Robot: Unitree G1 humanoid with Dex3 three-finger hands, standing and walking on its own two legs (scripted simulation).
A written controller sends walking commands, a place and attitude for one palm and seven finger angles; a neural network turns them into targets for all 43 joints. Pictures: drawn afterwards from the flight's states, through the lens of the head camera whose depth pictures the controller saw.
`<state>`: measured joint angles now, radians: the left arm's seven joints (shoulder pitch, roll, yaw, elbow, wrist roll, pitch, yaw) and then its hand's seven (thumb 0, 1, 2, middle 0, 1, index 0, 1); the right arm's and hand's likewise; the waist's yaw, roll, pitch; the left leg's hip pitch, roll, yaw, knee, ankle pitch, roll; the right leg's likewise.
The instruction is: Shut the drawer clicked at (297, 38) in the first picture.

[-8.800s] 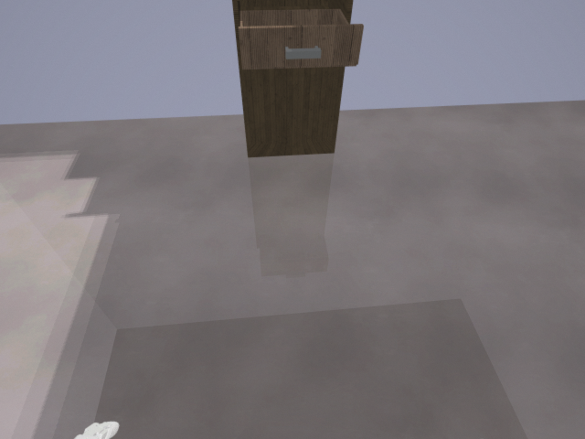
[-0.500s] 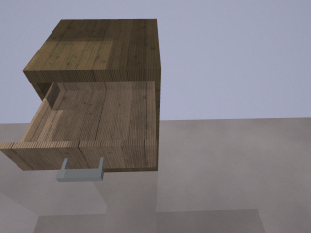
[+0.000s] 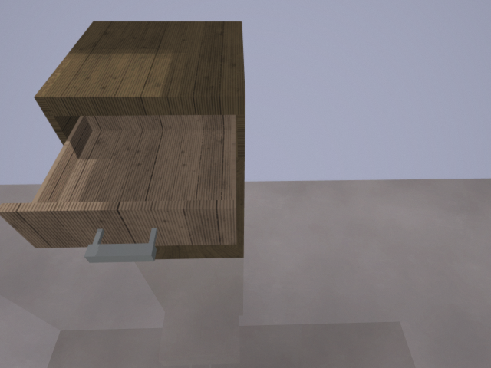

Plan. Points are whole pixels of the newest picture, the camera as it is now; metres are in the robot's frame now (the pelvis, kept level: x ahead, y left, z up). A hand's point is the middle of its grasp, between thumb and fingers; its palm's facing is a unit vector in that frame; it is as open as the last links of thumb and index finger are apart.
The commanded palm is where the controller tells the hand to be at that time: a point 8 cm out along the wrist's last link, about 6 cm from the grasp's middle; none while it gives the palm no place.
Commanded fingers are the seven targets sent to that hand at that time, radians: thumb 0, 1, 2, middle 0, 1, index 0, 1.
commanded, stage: come to a stop and stand still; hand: left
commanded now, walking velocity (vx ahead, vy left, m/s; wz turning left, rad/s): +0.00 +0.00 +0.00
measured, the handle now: (124, 242) +0.35 +0.26 -0.06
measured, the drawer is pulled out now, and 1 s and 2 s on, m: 0.29 0.29 0.29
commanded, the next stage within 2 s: look again from close up in 1.44 s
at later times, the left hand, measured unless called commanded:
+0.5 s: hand out of the picture -0.08 +0.17 -0.17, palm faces +0.05 -0.98 -0.20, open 7.4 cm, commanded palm none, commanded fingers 0.00 0.90 0.90 -0.20 -0.30 -0.20 -0.30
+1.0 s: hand out of the picture -0.16 +0.17 -0.17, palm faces +0.04 -0.98 -0.19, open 7.3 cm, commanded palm none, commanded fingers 0.00 0.90 0.90 -0.20 -0.30 -0.20 -0.30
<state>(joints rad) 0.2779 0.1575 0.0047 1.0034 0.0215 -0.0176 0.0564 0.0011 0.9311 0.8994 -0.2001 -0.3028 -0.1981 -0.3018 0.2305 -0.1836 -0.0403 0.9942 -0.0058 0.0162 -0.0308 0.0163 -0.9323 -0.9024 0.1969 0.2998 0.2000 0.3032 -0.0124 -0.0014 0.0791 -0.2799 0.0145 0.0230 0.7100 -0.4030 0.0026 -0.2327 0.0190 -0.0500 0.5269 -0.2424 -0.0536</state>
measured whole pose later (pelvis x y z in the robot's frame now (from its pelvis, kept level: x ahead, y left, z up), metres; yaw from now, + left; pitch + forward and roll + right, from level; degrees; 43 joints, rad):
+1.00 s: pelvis -0.11 +0.01 +0.00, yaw +0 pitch -2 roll -1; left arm 0.43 0.10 0.00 1.06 0.02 0.01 0.05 0.00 0.92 0.90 -0.20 -0.30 -0.20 -0.30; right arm 0.29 -0.16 -0.04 1.05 -0.02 0.03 -0.02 0.01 -0.93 -0.90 0.20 0.30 0.20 0.30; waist -0.02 0.04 0.00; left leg -0.36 -0.01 0.02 0.69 -0.27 0.00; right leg -0.13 0.04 -0.05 0.50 -0.33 -0.05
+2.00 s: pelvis -0.10 +0.02 +0.01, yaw -2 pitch -1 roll +0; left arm 0.34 0.11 -0.03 1.10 0.01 -0.02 0.04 0.00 0.92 0.90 -0.20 -0.30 -0.20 -0.30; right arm 0.27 -0.14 0.02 1.16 -0.01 -0.02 -0.04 0.01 -0.92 -0.90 0.20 0.30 0.20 0.30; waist 0.00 -0.02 0.02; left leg -0.20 -0.03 0.04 0.42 -0.20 0.04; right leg -0.10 0.02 0.00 0.42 -0.30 -0.03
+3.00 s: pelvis +0.07 +0.04 +0.00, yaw +3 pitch -1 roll +1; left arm 0.10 0.16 0.02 0.96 0.02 -0.01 0.01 0.01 0.92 0.90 -0.20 -0.30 -0.19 -0.30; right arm 0.43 -0.08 0.02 1.13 -0.03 -0.05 -0.04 0.00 -0.91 -0.90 0.20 0.30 0.20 0.30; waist -0.07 -0.01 0.08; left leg -0.04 -0.04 0.06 0.39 -0.33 0.03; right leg -0.45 -0.05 -0.05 0.62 -0.13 -0.01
